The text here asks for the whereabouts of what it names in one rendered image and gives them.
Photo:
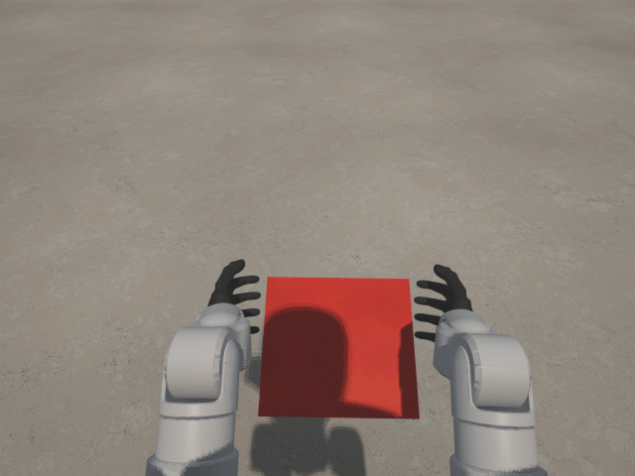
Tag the right robot hand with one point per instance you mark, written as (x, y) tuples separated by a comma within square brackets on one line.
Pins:
[(454, 292)]

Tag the right robot forearm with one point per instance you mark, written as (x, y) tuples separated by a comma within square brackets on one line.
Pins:
[(491, 398)]

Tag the left robot hand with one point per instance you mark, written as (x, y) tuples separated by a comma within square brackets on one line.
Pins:
[(225, 286)]

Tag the left robot forearm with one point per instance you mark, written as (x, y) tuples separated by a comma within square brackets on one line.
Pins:
[(199, 395)]

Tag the carton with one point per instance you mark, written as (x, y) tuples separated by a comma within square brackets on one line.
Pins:
[(338, 347)]

